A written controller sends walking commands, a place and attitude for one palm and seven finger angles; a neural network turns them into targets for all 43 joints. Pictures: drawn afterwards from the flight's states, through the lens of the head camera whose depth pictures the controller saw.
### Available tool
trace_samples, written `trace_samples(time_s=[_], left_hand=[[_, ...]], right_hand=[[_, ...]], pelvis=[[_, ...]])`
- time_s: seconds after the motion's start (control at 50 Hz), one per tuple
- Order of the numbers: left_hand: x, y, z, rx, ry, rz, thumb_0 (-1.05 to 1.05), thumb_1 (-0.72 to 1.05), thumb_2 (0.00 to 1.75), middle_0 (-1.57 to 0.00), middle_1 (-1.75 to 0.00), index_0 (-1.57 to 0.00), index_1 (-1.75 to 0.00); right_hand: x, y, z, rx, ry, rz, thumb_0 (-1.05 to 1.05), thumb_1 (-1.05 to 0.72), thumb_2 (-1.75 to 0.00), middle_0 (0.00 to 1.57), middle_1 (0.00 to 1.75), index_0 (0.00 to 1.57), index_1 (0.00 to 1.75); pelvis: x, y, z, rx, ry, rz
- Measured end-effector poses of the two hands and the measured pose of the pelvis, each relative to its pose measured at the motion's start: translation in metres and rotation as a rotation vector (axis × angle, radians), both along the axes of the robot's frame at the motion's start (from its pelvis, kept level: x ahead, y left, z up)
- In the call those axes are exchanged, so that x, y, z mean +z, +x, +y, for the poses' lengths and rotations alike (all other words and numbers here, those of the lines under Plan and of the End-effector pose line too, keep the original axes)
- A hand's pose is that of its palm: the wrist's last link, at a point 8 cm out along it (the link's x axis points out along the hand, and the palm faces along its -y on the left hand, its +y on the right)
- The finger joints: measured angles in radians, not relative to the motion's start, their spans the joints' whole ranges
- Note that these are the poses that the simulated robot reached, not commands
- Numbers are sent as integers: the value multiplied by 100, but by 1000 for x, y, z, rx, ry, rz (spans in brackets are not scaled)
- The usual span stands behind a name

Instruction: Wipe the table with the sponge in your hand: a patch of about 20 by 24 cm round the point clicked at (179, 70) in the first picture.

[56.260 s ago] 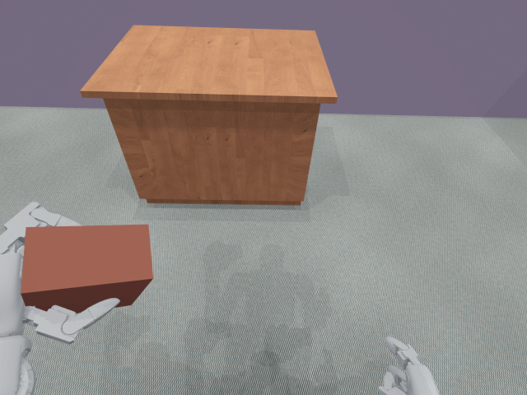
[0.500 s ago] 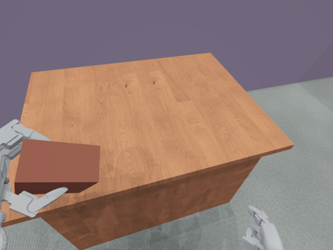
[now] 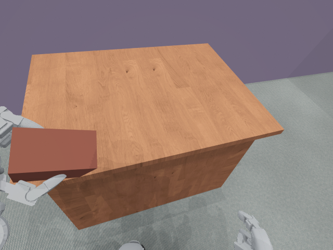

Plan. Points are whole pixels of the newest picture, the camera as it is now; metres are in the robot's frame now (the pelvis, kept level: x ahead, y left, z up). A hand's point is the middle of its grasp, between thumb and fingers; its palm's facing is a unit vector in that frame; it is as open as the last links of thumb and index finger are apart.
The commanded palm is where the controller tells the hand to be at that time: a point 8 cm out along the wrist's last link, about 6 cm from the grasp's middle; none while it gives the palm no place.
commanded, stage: step back with the hand held close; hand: left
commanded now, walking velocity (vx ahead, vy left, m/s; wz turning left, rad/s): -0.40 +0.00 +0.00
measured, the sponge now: (64, 157) +0.24 +0.22 +0.15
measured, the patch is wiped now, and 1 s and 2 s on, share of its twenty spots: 1.00 1.00 1.00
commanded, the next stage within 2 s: stop stepping back and stand still in 0.28 s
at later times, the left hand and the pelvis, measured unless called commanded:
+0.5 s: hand out of the picture +0.07 +0.24 +0.18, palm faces +0.32 -0.90 -0.30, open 10.4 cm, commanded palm +0.02 +0.28 +0.19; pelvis -0.15 +0.01 +0.00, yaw -2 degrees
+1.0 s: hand out of the picture -0.10 +0.24 +0.18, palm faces +0.37 -0.84 -0.38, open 10.4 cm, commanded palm -0.16 +0.28 +0.19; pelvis -0.32 +0.00 -0.01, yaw +0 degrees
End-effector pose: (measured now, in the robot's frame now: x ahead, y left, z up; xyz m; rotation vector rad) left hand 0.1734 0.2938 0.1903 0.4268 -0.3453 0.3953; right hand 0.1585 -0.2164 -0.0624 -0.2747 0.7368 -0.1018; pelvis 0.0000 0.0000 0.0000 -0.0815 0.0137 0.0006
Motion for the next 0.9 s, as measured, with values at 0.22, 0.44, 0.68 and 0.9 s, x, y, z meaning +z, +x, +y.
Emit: trace_samples(time_s=[0.22,0.44,0.68,0.9], left_hand=[[-5,-48,-27,-162,-4,19,-1,-55,105,-71,-131,-72,-133],[-11,-113,-3,-121,-27,2,-1,-55,105,-71,-132,-72,-133],[3,-228,-15,-64,42,31,-1,-55,105,-71,-132,-72,-133],[-15,-292,-10,-80,23,-41,-1,-55,105,-71,-132,-72,-133]], right_hand=[[5,-59,-15,-71,-10,16,1,-90,-90,21,30,21,30],[26,-126,-10,-69,-34,-107,1,-90,-90,21,30,21,29],[-14,-230,-14,-35,46,-9,1,-90,-90,21,30,21,30],[-6,-308,-27,-100,-23,-109,2,-90,-90,21,30,21,30]], pelvis=[[3,-47,-3,-12,29,-11],[-1,-133,10,-40,37,-36],[-6,-217,-2,15,5,-74],[-23,-295,1,-21,126,-7]])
